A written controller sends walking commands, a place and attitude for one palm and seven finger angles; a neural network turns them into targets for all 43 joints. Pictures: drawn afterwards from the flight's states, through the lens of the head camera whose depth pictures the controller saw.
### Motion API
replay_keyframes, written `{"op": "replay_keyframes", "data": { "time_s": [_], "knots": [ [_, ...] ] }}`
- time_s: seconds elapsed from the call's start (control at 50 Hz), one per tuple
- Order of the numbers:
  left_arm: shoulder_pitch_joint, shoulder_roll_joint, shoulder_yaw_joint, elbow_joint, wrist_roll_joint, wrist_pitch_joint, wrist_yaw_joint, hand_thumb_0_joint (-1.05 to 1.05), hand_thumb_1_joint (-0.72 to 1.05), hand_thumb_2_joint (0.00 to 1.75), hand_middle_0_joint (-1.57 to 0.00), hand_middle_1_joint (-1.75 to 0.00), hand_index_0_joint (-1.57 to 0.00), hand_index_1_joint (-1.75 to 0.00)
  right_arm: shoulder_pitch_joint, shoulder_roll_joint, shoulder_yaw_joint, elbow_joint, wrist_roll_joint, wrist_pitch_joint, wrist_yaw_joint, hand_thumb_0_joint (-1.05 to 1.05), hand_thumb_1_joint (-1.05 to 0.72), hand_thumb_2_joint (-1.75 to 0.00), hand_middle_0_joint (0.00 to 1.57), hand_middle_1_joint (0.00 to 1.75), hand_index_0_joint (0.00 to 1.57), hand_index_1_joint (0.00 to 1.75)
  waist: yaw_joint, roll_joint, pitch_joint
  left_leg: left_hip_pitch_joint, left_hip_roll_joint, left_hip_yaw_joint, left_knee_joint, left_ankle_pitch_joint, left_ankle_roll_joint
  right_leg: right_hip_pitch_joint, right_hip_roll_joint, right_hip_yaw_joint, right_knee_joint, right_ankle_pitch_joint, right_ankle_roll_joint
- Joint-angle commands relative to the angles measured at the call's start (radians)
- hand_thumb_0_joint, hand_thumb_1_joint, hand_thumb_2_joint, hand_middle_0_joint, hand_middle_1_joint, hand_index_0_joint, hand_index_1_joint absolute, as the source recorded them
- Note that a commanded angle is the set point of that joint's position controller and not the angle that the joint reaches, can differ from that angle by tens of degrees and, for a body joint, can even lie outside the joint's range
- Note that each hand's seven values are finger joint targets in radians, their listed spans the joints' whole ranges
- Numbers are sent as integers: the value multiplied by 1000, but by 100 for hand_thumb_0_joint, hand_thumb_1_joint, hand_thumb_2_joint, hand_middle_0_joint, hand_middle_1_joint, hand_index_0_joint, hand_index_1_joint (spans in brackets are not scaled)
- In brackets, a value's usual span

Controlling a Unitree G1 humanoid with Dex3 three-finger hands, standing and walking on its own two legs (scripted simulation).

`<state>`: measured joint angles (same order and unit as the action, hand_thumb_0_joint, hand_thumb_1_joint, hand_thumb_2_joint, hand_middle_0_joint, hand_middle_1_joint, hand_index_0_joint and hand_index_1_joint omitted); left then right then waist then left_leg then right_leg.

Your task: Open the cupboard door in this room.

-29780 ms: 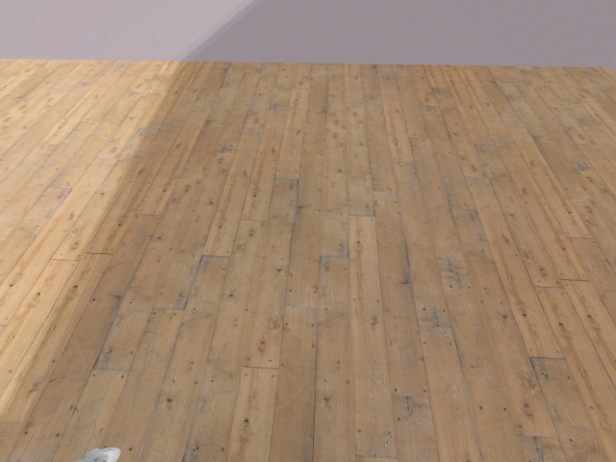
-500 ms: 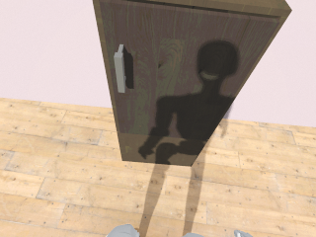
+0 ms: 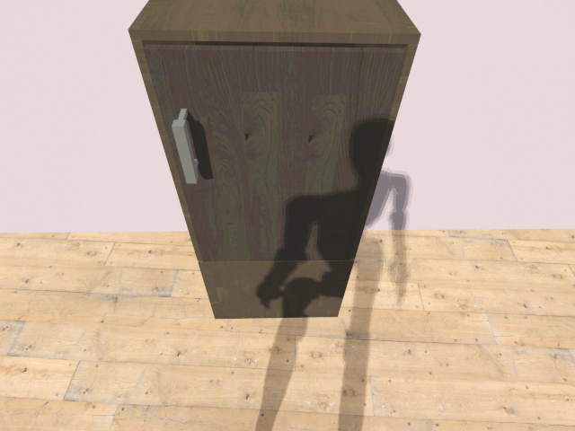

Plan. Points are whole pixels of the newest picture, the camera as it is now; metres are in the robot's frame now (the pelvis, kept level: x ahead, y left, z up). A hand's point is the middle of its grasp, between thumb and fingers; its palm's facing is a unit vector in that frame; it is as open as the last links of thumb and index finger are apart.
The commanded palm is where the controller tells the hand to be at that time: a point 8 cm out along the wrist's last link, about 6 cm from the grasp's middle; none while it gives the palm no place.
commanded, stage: come to a stop and stand still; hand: left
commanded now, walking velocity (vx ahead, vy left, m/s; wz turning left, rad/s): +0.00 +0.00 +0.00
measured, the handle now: (187, 147) +0.58 +0.21 +0.07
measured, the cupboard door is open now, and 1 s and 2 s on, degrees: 0 0 0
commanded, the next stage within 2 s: look again from close up in 0.44 s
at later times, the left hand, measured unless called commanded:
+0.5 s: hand out of the picture -0.04 +0.13 -0.18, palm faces +0.06 -0.99 -0.14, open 7.4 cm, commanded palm none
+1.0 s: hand out of the picture +0.00 +0.20 -0.17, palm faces +0.01 -0.97 -0.25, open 7.4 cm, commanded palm none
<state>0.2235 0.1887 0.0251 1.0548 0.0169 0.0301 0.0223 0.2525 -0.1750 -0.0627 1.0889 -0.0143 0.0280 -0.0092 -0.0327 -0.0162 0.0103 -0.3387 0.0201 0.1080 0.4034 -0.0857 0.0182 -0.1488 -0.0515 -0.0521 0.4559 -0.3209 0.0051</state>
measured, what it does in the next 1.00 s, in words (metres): steps on the spot: left foot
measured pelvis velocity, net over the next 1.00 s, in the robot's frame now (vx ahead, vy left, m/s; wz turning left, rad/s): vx -0.02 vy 0.00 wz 0.00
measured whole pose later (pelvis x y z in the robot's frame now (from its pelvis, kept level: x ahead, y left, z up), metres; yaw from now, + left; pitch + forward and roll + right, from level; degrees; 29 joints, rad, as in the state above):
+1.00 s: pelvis -0.02 +0.00 +0.00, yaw +0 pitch -1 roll +1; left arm 0.26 0.19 0.00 1.07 0.02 -0.01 0.03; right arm 0.29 -0.17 0.01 1.07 -0.02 -0.02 -0.01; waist 0.00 0.02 0.02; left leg -0.22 0.01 0.05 0.48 -0.25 0.00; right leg -0.20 -0.06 -0.05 0.51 -0.30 0.02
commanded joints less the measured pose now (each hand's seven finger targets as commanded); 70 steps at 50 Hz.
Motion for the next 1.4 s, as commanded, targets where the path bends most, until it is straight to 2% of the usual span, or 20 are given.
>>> {"op": "replay_keyframes", "data": {
  "time_s": [0.0,0.06,0.08,0.16,0.22,0.24,0.28,0.5,0.52,0.54,0.56,0.58,0.62,0.68,0.74,1.14,1.18,1.24,1.3,1.38],
  "knots": [
    [4,172,27,-36,4,-22,15,0,90,90,-20,-30,-20,-30,-1,-45,-5,-57,0,9,1,0,-90,-90,20,30,20,30,18,-257,141,39,13,-90,220,-285,-45,-341,-277,327,-421,-452,-145],
    [-48,103,12,-42,0,-34,14,0,90,90,-20,-30,-20,-30,84,-41,0,-11,0,5,0,0,-90,-90,20,30,20,30,-14,-163,158,-7,19,-96,373,-260,-32,-254,-185,164,-301,-101,-129],
    [-17,88,9,-31,-2,-41,11,0,90,90,-20,-30,-20,-30,91,-34,4,-6,0,-1,-2,0,-90,-90,20,30,20,30,-5,-142,145,-19,24,-88,358,-255,-35,-197,-170,133,-263,-3,-122],
    [84,65,3,27,-7,-50,10,0,90,90,-20,-30,-20,-30,79,-11,21,4,1,-17,-20,0,-90,-90,20,30,20,30,25,-119,91,74,40,-76,142,-210,-46,-114,-164,136,-155,229,-117],
    [111,29,-4,43,-18,-45,10,0,90,90,-20,-30,-20,-30,122,-37,27,41,4,-41,-32,0,-90,-90,20,30,20,30,32,3,40,204,100,-142,-5,67,-20,-118,-68,94,-90,192,-41],
    [125,28,-3,49,-18,-45,10,0,90,90,-20,-30,-20,-30,109,-49,26,45,3,-43,-37,0,-90,-90,20,30,20,30,42,-3,21,213,114,-138,14,82,-16,-102,-57,91,-97,215,-31],
    [111,39,-2,61,-19,-40,10,0,90,90,-20,-30,-20,-30,101,-38,30,59,7,-49,-37,0,-90,-90,20,30,20,30,38,78,-11,184,109,-146,-7,99,-8,-20,-58,64,-81,232,-19],
    [126,30,-7,68,-9,-41,10,0,90,90,-20,-30,-20,-30,75,-22,33,51,7,-38,-32,0,-90,-90,20,30,20,30,33,5,101,160,80,-132,-57,-76,-18,-89,-61,78,-164,66,-19],
    [206,60,-9,92,8,-76,52,0,90,90,-20,-30,-20,-30,-36,-70,38,-18,12,-57,-17,0,-90,-90,20,30,20,30,76,17,69,98,77,-92,179,-21,-43,-62,-120,152,-122,558,-12],
    [153,107,-4,37,2,-85,44,0,90,90,-20,-30,-20,-30,35,-11,40,-54,7,-44,-10,0,-90,-90,20,30,20,30,7,11,6,89,40,-96,158,-228,-31,-46,-169,174,-132,397,-52],
    [110,98,-5,18,3,-85,37,0,90,90,-20,-30,-20,-30,72,-20,40,-45,4,-43,-8,0,-90,-90,20,30,20,30,-7,7,-8,125,45,-96,135,-211,-27,-101,-140,149,-127,166,-75],
    [96,82,-7,2,2,-83,33,0,90,90,-20,-30,-20,-30,97,-28,41,-47,2,-46,-4,0,-90,-90,20,30,20,30,-14,38,6,124,51,-107,101,-152,-23,-126,-101,118,-100,78,-75],
    [101,66,-6,-6,1,-73,26,0,90,90,-20,-30,-20,-30,101,-48,46,-62,-3,-57,-5,0,-90,-90,20,30,20,30,7,120,30,83,78,-142,51,-78,-2,-106,-48,67,-38,50,-54],
    [117,50,-11,-1,0,-62,19,0,90,90,-20,-30,-20,-30,77,-72,47,-88,0,-59,-12,0,-90,-90,20,30,20,30,27,45,54,50,84,-163,8,-102,14,-85,-33,58,-27,44,-42],
    [109,61,-12,-8,0,-55,15,0,90,90,-20,-30,-20,-30,73,-85,48,-91,-2,-59,-12,0,-90,-90,20,30,20,30,33,30,82,38,81,-170,-27,-139,18,-89,-33,57,-27,34,-35],
    [79,117,-3,-4,-2,-58,10,0,90,90,-20,-30,-20,-30,45,-105,52,-31,0,-63,-16,0,-90,-90,20,30,20,30,38,12,25,130,76,-123,-10,-11,7,-48,-63,76,-40,202,-34],
    [102,97,-5,9,1,-52,8,0,90,90,-20,-30,-20,-30,56,-87,56,-21,-4,-56,-13,0,-90,-90,20,30,20,30,39,8,27,123,66,-111,6,-139,9,-59,-56,82,-43,38,-41],
    [109,107,4,5,6,-46,0,0,90,90,-20,-30,-20,-30,61,-76,51,-26,-10,-49,-6,0,-90,-90,20,30,20,30,37,-10,108,47,43,-98,33,-312,11,-114,-57,113,-72,-189,-64],
    [138,118,13,4,6,-49,-4,0,90,90,-20,-30,-20,-30,60,-62,50,-38,-11,-52,-3,0,-90,-90,20,30,20,30,42,-47,132,10,22,-65,101,-315,10,-117,-79,146,-93,-230,-89],
    [162,109,26,10,5,-60,-7,0,90,90,-20,-30,-20,-30,91,-57,50,-38,-9,-74,-5,0,-90,-90,20,30,20,30,31,-2,80,66,31,-58,140,-150,20,-93,-75,113,2,-11,-98]
  ]
}}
